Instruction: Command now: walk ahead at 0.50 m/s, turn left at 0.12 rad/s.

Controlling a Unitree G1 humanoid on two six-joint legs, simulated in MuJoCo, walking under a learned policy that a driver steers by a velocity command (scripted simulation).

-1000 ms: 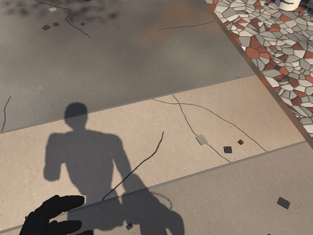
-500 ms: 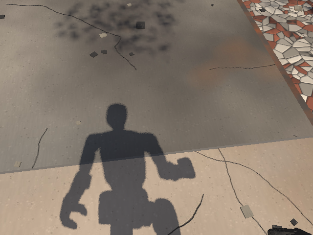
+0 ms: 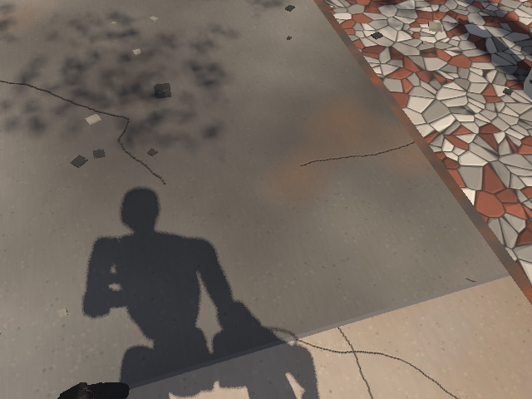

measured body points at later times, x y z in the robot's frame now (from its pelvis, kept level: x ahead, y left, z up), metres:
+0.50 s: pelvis +0.27 -0.02 +0.00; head +0.29 -0.01 +0.45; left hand +0.24 +0.26 -0.14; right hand +0.51 -0.22 -0.10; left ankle +0.41 +0.16 -0.70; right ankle +0.19 -0.14 -0.74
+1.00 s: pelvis +0.54 +0.10 +0.00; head +0.56 +0.13 +0.45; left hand +0.61 +0.42 -0.09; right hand +0.73 -0.13 -0.10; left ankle +0.43 +0.14 -0.74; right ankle +0.79 +0.04 -0.70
